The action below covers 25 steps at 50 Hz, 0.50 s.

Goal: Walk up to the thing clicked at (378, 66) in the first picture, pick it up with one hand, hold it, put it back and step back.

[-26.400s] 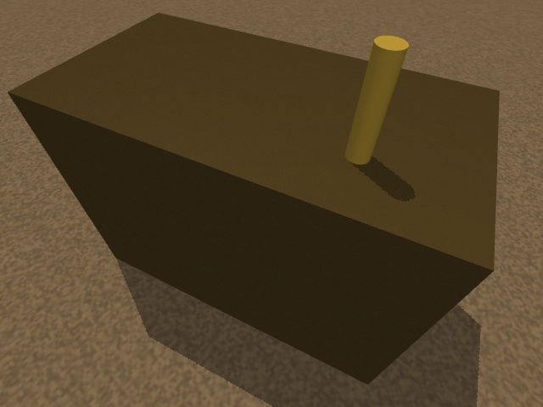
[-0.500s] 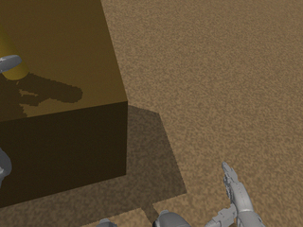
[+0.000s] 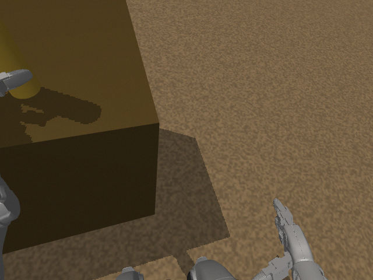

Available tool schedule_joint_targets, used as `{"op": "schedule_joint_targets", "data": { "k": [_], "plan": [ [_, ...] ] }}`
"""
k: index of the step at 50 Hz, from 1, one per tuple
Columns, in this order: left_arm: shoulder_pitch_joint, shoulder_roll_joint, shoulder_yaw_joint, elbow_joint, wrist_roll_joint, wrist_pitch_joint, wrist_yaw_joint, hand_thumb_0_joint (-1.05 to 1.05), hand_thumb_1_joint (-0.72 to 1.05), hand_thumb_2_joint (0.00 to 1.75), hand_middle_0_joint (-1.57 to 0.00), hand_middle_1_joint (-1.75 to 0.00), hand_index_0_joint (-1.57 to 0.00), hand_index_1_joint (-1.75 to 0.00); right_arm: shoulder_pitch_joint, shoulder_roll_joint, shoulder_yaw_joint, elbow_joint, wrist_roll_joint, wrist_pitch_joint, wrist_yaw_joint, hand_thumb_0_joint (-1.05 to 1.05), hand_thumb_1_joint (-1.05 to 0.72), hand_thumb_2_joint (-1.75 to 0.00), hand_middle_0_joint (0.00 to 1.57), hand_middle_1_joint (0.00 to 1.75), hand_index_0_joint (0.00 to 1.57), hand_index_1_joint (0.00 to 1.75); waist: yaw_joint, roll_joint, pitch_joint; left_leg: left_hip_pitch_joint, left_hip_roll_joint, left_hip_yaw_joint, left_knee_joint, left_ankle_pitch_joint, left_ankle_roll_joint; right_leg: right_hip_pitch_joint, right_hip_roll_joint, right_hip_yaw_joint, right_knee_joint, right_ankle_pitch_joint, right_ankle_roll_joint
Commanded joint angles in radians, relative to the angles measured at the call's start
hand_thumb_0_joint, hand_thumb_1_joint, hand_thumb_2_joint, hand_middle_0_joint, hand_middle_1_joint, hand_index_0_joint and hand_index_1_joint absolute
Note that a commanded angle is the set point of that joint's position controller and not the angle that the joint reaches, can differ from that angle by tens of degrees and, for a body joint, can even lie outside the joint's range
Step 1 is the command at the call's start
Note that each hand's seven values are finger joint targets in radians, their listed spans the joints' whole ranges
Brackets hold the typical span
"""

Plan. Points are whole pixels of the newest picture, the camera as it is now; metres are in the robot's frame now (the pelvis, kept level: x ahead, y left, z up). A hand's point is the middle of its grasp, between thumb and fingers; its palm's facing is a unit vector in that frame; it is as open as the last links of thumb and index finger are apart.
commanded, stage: loosen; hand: left
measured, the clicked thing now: out of the picture +0.50 +0.25 +0.21
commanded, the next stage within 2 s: lower in 0.12 s
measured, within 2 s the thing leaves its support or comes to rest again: rests again in 0.86 s
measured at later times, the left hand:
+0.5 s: hand out of the picture +0.51 +0.27 +0.15, palm faces +0.28 -0.96 +0.02, open 9.1 cm
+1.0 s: hand out of the picture +0.52 +0.27 +0.15, palm faces +0.28 -0.96 +0.02, open 10.3 cm
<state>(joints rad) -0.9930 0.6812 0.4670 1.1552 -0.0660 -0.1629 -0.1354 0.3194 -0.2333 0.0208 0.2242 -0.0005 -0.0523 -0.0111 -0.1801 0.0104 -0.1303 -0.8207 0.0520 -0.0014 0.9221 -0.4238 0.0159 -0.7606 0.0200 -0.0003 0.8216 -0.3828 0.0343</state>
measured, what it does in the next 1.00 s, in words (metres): stands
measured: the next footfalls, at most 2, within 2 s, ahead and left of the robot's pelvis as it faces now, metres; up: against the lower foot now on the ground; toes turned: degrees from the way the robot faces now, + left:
none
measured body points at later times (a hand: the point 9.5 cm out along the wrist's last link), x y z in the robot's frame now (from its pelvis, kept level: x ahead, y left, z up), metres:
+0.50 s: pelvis +0.00 +0.00 +0.00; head +0.09 +0.03 +0.44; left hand +0.49 +0.32 +0.15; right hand +0.15 -0.26 -0.03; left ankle +0.00 +0.10 -0.69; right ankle +0.00 -0.15 -0.69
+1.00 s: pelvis +0.00 +0.00 +0.00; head +0.09 +0.03 +0.44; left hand +0.50 +0.32 +0.15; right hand +0.15 -0.26 -0.03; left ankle +0.00 +0.10 -0.69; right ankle +0.00 -0.15 -0.69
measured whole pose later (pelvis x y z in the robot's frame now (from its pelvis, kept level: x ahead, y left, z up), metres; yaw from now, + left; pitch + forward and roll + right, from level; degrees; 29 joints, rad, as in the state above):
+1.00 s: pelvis +0.00 +0.00 +0.00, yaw +0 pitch +18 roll -3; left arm -1.00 0.67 0.47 1.16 -0.06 -0.17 -0.11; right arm 0.34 -0.24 0.00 0.16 0.00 -0.03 0.00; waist -0.19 0.01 -0.13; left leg -0.83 0.05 0.00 0.93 -0.42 0.01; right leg -0.77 0.02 0.00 0.84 -0.39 0.03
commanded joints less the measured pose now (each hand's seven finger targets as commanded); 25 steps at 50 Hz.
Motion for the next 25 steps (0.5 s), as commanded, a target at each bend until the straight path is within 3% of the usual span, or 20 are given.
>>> {"op": "schedule_joint_targets", "data": {
  "k": [1,2,4,7,8,9,10,11,13,14,16,17,18,19,20,21,23,25],
  "plan": [
    [-0.438,0.305,0.047,-0.221,-0.009,-0.056,0.014,0.00,0.01,1.17,-1.39,-1.41,-1.42,-1.40,-0.003,-0.147,-0.074,-0.185,0.003,-0.049,-0.002,0.00,0.53,-0.05,0.05,0.05,0.05,0.05,0.014,0.192,-0.487,0.415,0.005,-0.029,-0.081,0.484,-0.006,0.132,0.024,-0.028,-0.059,0.322,-0.054],
    [-0.474,0.279,0.029,-0.245,-0.015,-0.064,0.009,0.00,-0.06,1.09,-1.34,-1.33,-1.39,-1.32,0.001,-0.148,-0.084,-0.187,0.001,-0.045,-0.002,0.00,0.53,-0.04,0.05,0.05,0.05,0.05,-0.001,0.203,-0.495,0.426,0.005,-0.029,-0.073,0.500,-0.007,0.125,0.024,-0.028,-0.058,0.336,-0.053],
    [-0.462,0.282,0.040,-0.236,-0.018,-0.064,0.006,0.00,-0.17,0.93,-1.30,-1.26,-1.35,-1.22,0.017,-0.130,-0.069,-0.168,0.001,-0.044,-0.002,0.00,0.53,-0.04,0.05,0.05,0.05,0.05,0.001,0.189,-0.501,0.422,0.002,-0.024,-0.063,0.540,-0.001,0.154,0.020,-0.022,-0.057,0.393,-0.047],
    [-0.464,0.299,0.044,-0.247,-0.011,-0.066,0.012,0.00,-0.28,0.74,-1.21,-1.13,-1.27,-1.09,0.005,-0.145,-0.083,-0.166,0.001,-0.040,0.001,0.00,0.52,-0.04,0.05,0.05,0.05,0.05,0.008,0.201,-0.484,0.413,-0.001,-0.021,-0.068,0.516,-0.001,0.143,0.018,-0.021,-0.052,0.372,-0.049],
    [-0.457,0.279,0.032,-0.244,-0.012,-0.064,0.010,0.00,-0.34,0.68,-1.20,-1.10,-1.25,-1.06,-0.008,-0.142,-0.082,-0.166,0.001,-0.039,0.003,0.00,0.52,-0.04,0.05,0.05,0.05,0.05,0.009,0.208,-0.483,0.412,0.001,-0.025,-0.070,0.510,-0.003,0.134,0.020,-0.022,-0.051,0.358,-0.051],
    [-0.468,0.265,0.030,-0.239,-0.014,-0.065,0.006,0.00,-0.36,0.73,-1.12,-1.03,-1.17,-1.02,-0.002,-0.136,-0.080,-0.166,0.000,-0.042,0.005,0.00,0.51,-0.05,0.05,0.05,0.05,0.05,-0.002,0.199,-0.483,0.428,0.006,-0.028,-0.067,0.516,-0.005,0.112,0.023,-0.026,-0.051,0.352,-0.050],
    [-0.460,0.271,0.028,-0.252,-0.014,-0.065,0.006,0.00,-0.28,0.81,-1.18,-1.11,-1.18,-1.10,-0.001,-0.152,-0.094,-0.186,0.003,-0.044,0.004,0.00,0.53,-0.05,0.05,0.05,0.05,0.05,0.000,0.206,-0.487,0.443,0.008,-0.030,-0.076,0.516,-0.008,0.111,0.024,-0.028,-0.053,0.338,-0.053],
    [-0.469,0.268,0.023,-0.256,-0.012,-0.067,0.007,0.00,-0.32,0.73,-1.10,-1.03,-1.11,-1.02,0.000,-0.148,-0.094,-0.178,0.002,-0.043,0.002,0.00,0.52,-0.05,0.05,0.05,0.05,0.05,-0.002,0.214,-0.493,0.457,0.009,-0.030,-0.073,0.521,-0.010,0.102,0.024,-0.029,-0.054,0.337,-0.053],
    [-0.462,0.243,0.011,-0.236,-0.013,-0.062,0.006,0.00,-0.16,0.89,-1.23,-1.17,-1.25,-1.16,0.014,-0.151,-0.086,-0.200,0.001,-0.042,0.004,0.00,0.53,-0.05,0.05,0.05,0.05,0.05,-0.011,0.195,-0.487,0.440,0.009,-0.032,-0.069,0.530,-0.007,0.109,0.025,-0.029,-0.054,0.351,-0.052],
    [-0.451,0.267,0.033,-0.234,-0.017,-0.062,0.005,0.00,-0.19,0.81,-1.19,-1.10,-1.24,-1.08,0.008,-0.145,-0.078,-0.203,0.004,-0.042,0.005,0.00,0.53,-0.04,0.05,0.05,0.05,0.05,-0.001,0.176,-0.493,0.433,0.009,-0.033,-0.071,0.524,-0.006,0.123,0.025,-0.030,-0.053,0.352,-0.052],
    [-0.466,0.277,0.031,-0.241,-0.019,-0.065,0.006,0.00,-0.20,0.75,-1.07,-0.99,-1.12,-0.97,0.031,-0.146,-0.082,-0.183,0.003,-0.039,0.006,0.00,0.52,-0.05,0.05,0.05,0.05,0.05,-0.001,0.193,-0.468,0.406,0.001,-0.025,-0.074,0.491,-0.004,0.130,0.021,-0.024,-0.054,0.342,-0.051],
    [-0.463,0.280,0.036,-0.250,-0.016,-0.065,0.008,0.00,-0.12,0.83,-1.14,-1.07,-1.14,-1.05,0.002,-0.156,-0.098,-0.192,0.002,-0.040,0.003,0.00,0.53,-0.05,0.05,0.05,0.05,0.05,0.005,0.195,-0.474,0.423,0.004,-0.027,-0.080,0.474,-0.008,0.113,0.023,-0.028,-0.055,0.316,-0.053],
    [-0.480,0.278,0.028,-0.259,-0.011,-0.063,0.012,0.00,-0.04,0.90,-1.20,-1.14,-1.22,-1.13,0.011,-0.163,-0.104,-0.208,0.000,-0.041,0.003,0.00,0.53,-0.05,0.05,0.05,0.05,0.05,-0.009,0.201,-0.487,0.427,0.003,-0.026,-0.077,0.465,-0.005,0.107,0.023,-0.026,-0.057,0.315,-0.052],
    [-0.477,0.273,0.034,-0.236,-0.013,-0.062,0.016,0.00,-0.11,0.82,-1.16,-1.07,-1.20,-1.05,0.013,-0.146,-0.091,-0.205,0.002,-0.042,0.003,0.00,0.54,-0.04,0.05,0.05,0.05,0.05,0.001,0.184,-0.438,0.395,-0.001,-0.021,-0.087,0.408,-0.005,0.108,0.023,-0.026,-0.063,0.281,-0.052],
    [-0.459,0.270,0.035,-0.232,-0.014,-0.061,0.016,0.00,-0.15,0.74,-1.12,-1.03,-1.16,-1.00,0.043,-0.145,-0.093,-0.176,0.001,-0.039,0.003,0.00,0.53,-0.04,0.05,0.05,0.05,0.05,-0.005,0.197,-0.446,0.406,0.005,-0.028,-0.089,0.432,-0.010,0.098,0.024,-0.032,-0.056,0.288,-0.056],
    [-0.467,0.284,0.040,-0.255,-0.014,-0.067,0.018,0.00,-0.16,0.75,-1.04,-0.96,-1.08,-0.95,0.015,-0.143,-0.088,-0.198,0.002,-0.042,0.005,0.00,0.53,-0.05,0.05,0.05,0.05,0.05,0.009,0.209,-0.453,0.413,0.005,-0.030,-0.089,0.446,-0.014,0.097,0.023,-0.032,-0.055,0.286,-0.057],
    [-0.494,0.275,0.027,-0.258,-0.008,-0.067,0.017,0.00,0.00,0.89,-1.17,-1.11,-1.18,-1.10,-0.005,-0.153,-0.096,-0.240,0.000,-0.042,0.002,0.00,0.53,-0.05,0.05,0.05,0.05,0.05,-0.007,0.194,-0.494,0.427,0.004,-0.026,-0.079,0.440,-0.006,0.108,0.024,-0.027,-0.059,0.296,-0.053],
    [-0.460,0.283,0.038,-0.233,-0.016,-0.064,0.017,0.00,-0.12,0.73,-1.09,-1.00,-1.14,-0.96,0.032,-0.147,-0.092,-0.213,0.003,-0.040,0.000,0.00,0.53,-0.04,0.05,0.05,0.05,0.05,0.001,0.168,-0.470,0.374,-0.005,-0.018,-0.079,0.432,0.000,0.162,0.019,-0.020,-0.056,0.331,-0.048]
  ]
}}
